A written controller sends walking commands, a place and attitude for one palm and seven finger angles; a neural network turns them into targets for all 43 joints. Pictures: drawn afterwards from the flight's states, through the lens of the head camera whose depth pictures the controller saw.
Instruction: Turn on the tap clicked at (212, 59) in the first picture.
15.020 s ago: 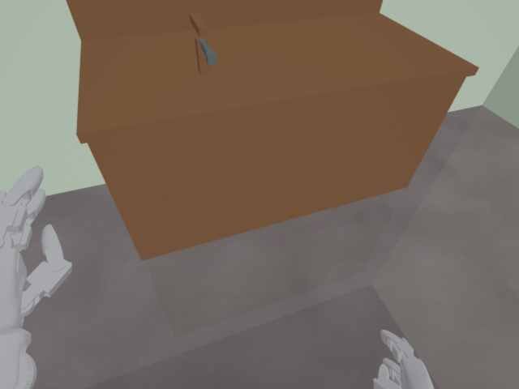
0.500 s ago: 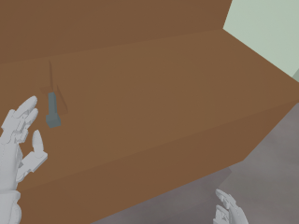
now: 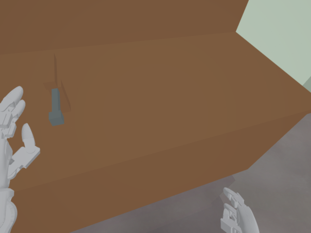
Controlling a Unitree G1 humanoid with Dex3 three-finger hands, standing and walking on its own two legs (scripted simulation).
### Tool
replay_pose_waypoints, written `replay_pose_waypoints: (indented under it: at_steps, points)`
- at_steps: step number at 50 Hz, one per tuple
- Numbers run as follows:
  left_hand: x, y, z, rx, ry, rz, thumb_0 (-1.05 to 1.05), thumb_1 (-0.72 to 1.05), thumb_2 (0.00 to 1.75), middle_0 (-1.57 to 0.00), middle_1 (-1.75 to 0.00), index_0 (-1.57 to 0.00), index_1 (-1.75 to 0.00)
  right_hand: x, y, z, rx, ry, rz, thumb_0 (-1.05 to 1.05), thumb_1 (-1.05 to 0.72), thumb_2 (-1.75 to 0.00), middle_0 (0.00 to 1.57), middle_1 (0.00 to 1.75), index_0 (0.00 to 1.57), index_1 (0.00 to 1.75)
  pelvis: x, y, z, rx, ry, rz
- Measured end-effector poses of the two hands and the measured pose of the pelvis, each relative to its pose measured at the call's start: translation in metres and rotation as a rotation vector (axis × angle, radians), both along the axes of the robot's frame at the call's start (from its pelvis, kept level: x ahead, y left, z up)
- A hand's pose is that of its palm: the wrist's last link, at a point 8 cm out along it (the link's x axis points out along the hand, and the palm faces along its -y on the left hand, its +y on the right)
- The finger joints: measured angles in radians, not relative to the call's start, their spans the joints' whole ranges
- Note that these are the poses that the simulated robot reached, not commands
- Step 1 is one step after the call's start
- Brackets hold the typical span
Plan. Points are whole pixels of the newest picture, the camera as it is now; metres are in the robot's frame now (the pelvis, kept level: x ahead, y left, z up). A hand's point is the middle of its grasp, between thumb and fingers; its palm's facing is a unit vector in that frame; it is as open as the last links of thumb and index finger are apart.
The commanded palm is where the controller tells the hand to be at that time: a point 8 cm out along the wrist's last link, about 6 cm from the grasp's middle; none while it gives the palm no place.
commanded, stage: look again from close up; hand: left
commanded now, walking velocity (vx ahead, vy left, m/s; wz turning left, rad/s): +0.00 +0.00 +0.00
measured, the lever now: (56, 118) +0.35 +0.30 +0.08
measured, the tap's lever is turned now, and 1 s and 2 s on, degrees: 0 0 0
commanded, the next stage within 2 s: turn the palm inward beside the body in 0.28 s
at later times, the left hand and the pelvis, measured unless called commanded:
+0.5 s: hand (10, 117) +0.24 +0.28 +0.21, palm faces +0.47 -0.81 -0.34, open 7.4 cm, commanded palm +0.16 +0.28 +0.17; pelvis -0.01 +0.00 +0.00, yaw +2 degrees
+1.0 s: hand (47, 165) +0.20 +0.22 +0.15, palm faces +0.53 -0.80 -0.29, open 7.4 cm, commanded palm +0.13 +0.26 +0.16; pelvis -0.01 -0.07 -0.02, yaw +6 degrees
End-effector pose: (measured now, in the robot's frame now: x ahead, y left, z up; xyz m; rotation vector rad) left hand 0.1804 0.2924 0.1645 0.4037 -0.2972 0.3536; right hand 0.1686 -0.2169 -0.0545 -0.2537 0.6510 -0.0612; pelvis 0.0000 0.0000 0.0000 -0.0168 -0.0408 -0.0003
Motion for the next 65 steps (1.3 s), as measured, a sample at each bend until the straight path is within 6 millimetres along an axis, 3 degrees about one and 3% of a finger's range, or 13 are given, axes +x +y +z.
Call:
replay_pose_waypoints:
  at_steps: [7, 19, 22, 24, 26, 29, 33, 36, 41, 45, 53, 58, 65]
  points:
    - [-0.006, -0.005, 0.014, 0.014, -0.058, -0.007, 0.02, 0.89, 0.90, -0.21, -0.30, -0.21, -0.31, -0.008, -0.001, -0.007, -0.005, 0.043, 0.003, 0.01, -0.90, -0.90, 0.20, 0.30, 0.20, 0.30, -0.001, 0.001, 0.000, -0.002, -0.004, 0.003]
    - [-0.003, -0.004, 0.003, -0.004, 0.002, -0.003, 0.02, 0.89, 0.90, -0.21, -0.30, -0.21, -0.31, -0.012, -0.001, -0.007, 0.006, 0.037, -0.020, 0.01, -0.90, -0.90, 0.20, 0.30, 0.20, 0.30, -0.003, 0.001, 0.001, 0.002, -0.005, -0.001]
    - [0.011, 0.009, 0.034, 0.181, -0.065, -0.003, 0.02, 0.89, 0.90, -0.21, -0.30, -0.21, -0.31, -0.012, 0.004, -0.012, -0.045, 0.059, 0.085, 0.01, -0.91, -0.90, 0.20, 0.30, 0.20, 0.30, -0.007, -0.003, -0.003, 0.006, 0.003, 0.052]
    - [0.018, 0.025, 0.052, 0.135, -0.097, 0.045, 0.02, 0.88, 0.90, -0.22, -0.30, -0.22, -0.31, -0.010, 0.003, -0.019, -0.035, 0.087, 0.131, 0.01, -0.91, -0.90, 0.20, 0.30, 0.20, 0.30, -0.008, -0.004, -0.004, 0.012, 0.012, 0.053]
    - [0.020, 0.031, 0.057, -0.001, -0.100, 0.065, 0.02, 0.89, 0.90, -0.21, -0.30, -0.21, -0.31, -0.006, 0.001, -0.023, -0.001, 0.076, 0.116, 0.01, -0.90, -0.90, 0.20, 0.30, 0.20, 0.30, -0.007, -0.005, -0.004, 0.022, 0.015, 0.035]
    - [0.017, 0.017, 0.039, -0.101, 0.024, 0.049, 0.01, 0.90, 0.90, -0.20, -0.30, -0.20, -0.30, 0.003, -0.004, -0.026, 0.047, 0.033, 0.086, 0.01, -0.90, -0.90, 0.20, 0.30, 0.20, 0.30, -0.004, -0.005, -0.005, 0.024, 0.017, 0.028]
    - [-0.002, -0.020, -0.008, -0.099, 0.228, 0.008, 0.01, 0.90, 0.90, -0.20, -0.30, -0.20, -0.30, 0.014, -0.013, -0.022, 0.067, -0.018, 0.078, 0.01, -0.90, -0.90, 0.20, 0.30, 0.20, 0.30, -0.007, -0.014, -0.009, 0.032, 0.020, 0.025]
    - [-0.024, -0.035, -0.025, -0.120, 0.206, 0.031, 0.02, 0.90, 0.90, -0.21, -0.30, -0.21, -0.30, 0.021, -0.021, -0.018, 0.041, -0.039, 0.091, 0.01, -0.90, -0.90, 0.20, 0.30, 0.20, 0.30, -0.010, -0.027, -0.013, 0.039, 0.030, 0.027]
    - [-0.056, -0.031, -0.003, -0.063, -0.034, 0.200, 0.02, 0.89, 0.90, -0.21, -0.30, -0.21, -0.31, 0.028, -0.033, -0.022, 0.012, -0.043, 0.145, 0.01, -0.91, -0.90, 0.20, 0.30, 0.20, 0.30, -0.011, -0.049, -0.019, 0.027, 0.036, 0.061]
    - [-0.057, -0.025, 0.010, -0.058, -0.066, 0.271, 0.02, 0.89, 0.90, -0.21, -0.30, -0.21, -0.31, 0.032, -0.041, -0.036, 0.013, -0.013, 0.159, 0.01, -0.91, -0.90, 0.20, 0.30, 0.20, 0.30, -0.013, -0.062, -0.021, 0.016, 0.029, 0.097]
    - [-0.023, -0.050, -0.014, -0.138, 0.174, 0.181, 0.02, 0.90, 0.90, -0.20, -0.30, -0.20, -0.30, 0.038, -0.060, -0.048, 0.053, 0.000, 0.058, 0.01, -0.90, -0.90, 0.20, 0.30, 0.20, 0.30, -0.006, -0.072, -0.021, 0.022, 0.042, 0.107]
    - [-0.029, -0.057, -0.012, -0.137, 0.094, 0.191, 0.02, 0.89, 0.90, -0.21, -0.30, -0.21, -0.31, 0.040, -0.069, -0.050, 0.046, 0.008, 0.026, 0.01, -0.91, -0.90, 0.20, 0.30, 0.20, 0.30, 0.005, -0.072, -0.024, 0.025, 0.068, 0.095]
    - [-0.043, -0.036, -0.018, -0.160, 0.095, 0.280, 0.01, 0.89, 0.90, -0.21, -0.30, -0.21, -0.31, 0.044, -0.066, -0.050, 0.011, 0.016, 0.045, 0.01, -0.91, -0.90, 0.20, 0.30, 0.20, 0.30, 0.016, -0.061, -0.024, 0.015, 0.078, 0.108]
